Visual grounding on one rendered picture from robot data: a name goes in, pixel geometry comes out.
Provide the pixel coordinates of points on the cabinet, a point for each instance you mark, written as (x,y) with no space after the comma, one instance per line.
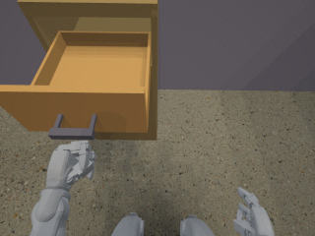
(48,17)

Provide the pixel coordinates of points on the robot left thigh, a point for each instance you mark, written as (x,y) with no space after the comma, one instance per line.
(130,225)

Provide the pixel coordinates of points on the handle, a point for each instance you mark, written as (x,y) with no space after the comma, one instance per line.
(57,133)

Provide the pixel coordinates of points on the robot left forearm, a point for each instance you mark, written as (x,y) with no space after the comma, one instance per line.
(50,214)

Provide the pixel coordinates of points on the left robot hand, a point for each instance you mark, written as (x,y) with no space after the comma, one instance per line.
(77,155)

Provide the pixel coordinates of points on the right robot hand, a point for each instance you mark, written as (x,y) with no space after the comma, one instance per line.
(257,221)

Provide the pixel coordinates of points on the drawer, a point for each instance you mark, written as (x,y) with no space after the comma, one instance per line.
(107,73)

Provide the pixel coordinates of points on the left robot shin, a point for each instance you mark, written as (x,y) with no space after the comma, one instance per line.
(132,214)

